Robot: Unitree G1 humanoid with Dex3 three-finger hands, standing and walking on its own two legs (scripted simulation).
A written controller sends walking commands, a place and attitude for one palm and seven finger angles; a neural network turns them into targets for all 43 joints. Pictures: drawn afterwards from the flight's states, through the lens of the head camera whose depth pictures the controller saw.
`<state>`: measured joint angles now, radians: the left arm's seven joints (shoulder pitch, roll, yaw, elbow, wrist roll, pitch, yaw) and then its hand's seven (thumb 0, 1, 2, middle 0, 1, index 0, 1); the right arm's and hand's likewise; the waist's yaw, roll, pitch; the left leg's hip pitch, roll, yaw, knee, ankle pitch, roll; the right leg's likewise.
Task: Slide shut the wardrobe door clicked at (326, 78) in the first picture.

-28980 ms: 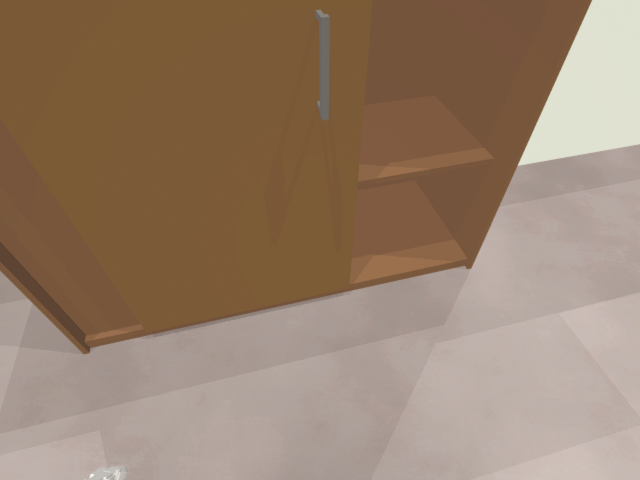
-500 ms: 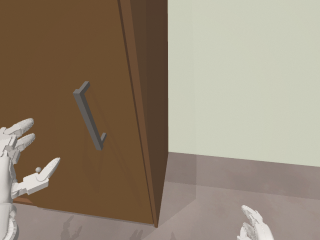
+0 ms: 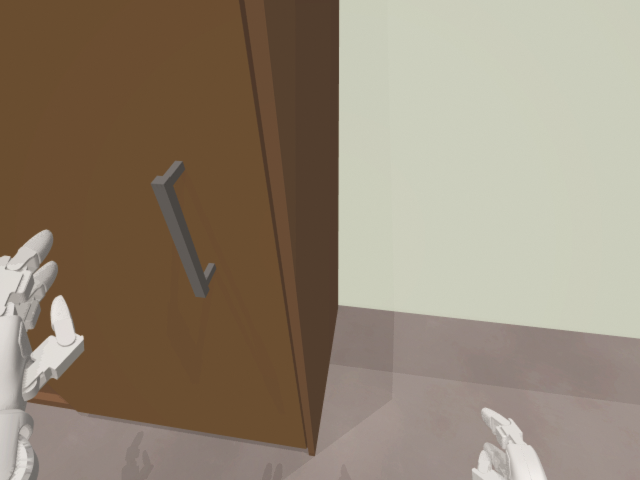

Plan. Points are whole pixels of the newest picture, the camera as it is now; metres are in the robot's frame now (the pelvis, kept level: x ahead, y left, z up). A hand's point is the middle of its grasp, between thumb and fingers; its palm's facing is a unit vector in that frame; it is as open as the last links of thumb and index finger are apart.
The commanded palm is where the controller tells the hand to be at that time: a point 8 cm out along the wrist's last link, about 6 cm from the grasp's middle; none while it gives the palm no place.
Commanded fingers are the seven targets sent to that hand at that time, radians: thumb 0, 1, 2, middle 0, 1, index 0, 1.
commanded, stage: draw the hand back to the body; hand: left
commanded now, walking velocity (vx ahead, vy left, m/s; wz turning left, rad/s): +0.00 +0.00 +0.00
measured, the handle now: (189, 234) +0.37 +0.24 +0.13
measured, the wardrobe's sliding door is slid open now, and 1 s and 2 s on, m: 0.00 0.00 0.00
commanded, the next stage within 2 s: step back with the hand held close in 0.02 s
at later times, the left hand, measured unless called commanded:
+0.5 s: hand (68, 349) +0.18 +0.28 +0.15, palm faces +0.35 -0.80 -0.49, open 7.4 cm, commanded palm +0.12 +0.32 +0.17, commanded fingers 0.00 0.90 0.90 -0.20 -0.30 -0.20 -0.30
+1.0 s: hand out of the picture +0.12 +0.30 +0.16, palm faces +0.43 -0.80 -0.42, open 7.4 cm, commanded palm +0.05 +0.34 +0.17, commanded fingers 0.00 0.90 0.90 -0.20 -0.30 -0.20 -0.30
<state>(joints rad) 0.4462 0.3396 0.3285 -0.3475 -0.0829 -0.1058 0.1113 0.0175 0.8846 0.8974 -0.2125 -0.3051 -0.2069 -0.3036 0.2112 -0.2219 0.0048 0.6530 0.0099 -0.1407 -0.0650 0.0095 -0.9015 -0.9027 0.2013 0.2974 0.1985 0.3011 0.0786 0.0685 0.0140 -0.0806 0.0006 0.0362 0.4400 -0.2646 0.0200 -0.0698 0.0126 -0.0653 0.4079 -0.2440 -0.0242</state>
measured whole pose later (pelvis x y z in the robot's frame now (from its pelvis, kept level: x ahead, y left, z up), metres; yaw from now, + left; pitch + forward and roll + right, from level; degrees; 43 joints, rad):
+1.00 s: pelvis -0.09 +0.04 -0.02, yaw +0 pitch -1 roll -3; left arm 0.50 0.40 0.44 -0.55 -0.01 -0.26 0.16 0.02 0.89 0.90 -0.22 -0.30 -0.21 -0.30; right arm 0.25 -0.21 0.00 0.59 -0.01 -0.11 -0.07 0.01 -0.90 -0.90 0.20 0.30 0.20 0.30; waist 0.00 -0.01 0.05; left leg -0.43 -0.01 0.05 0.66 -0.22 0.09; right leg -0.41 0.02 -0.01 0.68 -0.27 0.01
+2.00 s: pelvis -0.27 +0.05 -0.02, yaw -1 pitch -3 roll -1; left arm 0.43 0.37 0.42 -0.40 -0.03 -0.18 0.18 0.02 0.89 0.90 -0.21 -0.30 -0.21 -0.30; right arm 0.27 -0.19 0.00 0.69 -0.01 -0.10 -0.09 0.01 -0.90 -0.90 0.20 0.30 0.20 0.30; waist -0.01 -0.04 -0.03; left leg -0.32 -0.03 -0.01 0.63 -0.26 0.04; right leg -0.32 0.01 0.00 0.79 -0.44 -0.01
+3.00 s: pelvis -0.27 +0.08 +0.00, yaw +4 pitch -1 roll +0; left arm 0.28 0.17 0.01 1.16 0.01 0.01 0.03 0.01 0.92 0.90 -0.20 -0.30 -0.20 -0.29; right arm 0.28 -0.14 0.00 1.12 -0.01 0.02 -0.04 0.00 -0.91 -0.90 0.20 0.30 0.20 0.30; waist 0.00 0.00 0.04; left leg -0.21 -0.04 -0.01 0.42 -0.19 0.05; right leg -0.17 0.00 0.02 0.40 -0.21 0.01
